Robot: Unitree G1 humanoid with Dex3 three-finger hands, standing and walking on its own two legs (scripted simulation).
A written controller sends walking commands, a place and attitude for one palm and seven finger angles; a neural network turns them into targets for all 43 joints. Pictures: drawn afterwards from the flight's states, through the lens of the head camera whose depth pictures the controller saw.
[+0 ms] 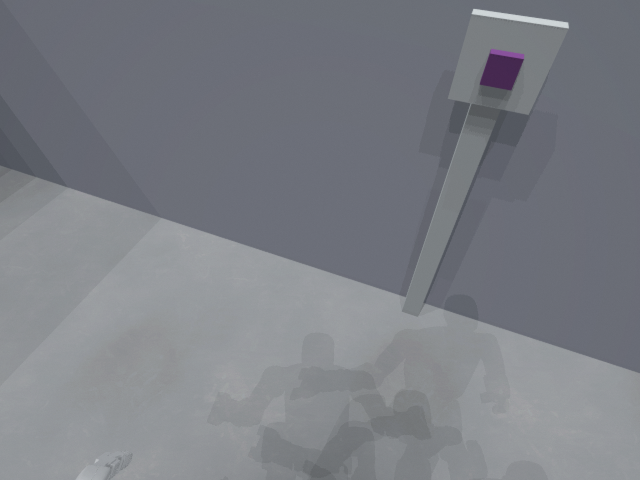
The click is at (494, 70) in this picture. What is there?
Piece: button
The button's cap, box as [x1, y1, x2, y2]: [480, 49, 523, 89]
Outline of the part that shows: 491,49 480,84 511,89 522,62 523,54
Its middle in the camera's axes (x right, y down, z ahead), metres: +0.34 -0.32 +0.72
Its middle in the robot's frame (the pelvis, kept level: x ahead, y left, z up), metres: +0.78 -0.29 +0.16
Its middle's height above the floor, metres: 0.93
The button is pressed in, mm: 0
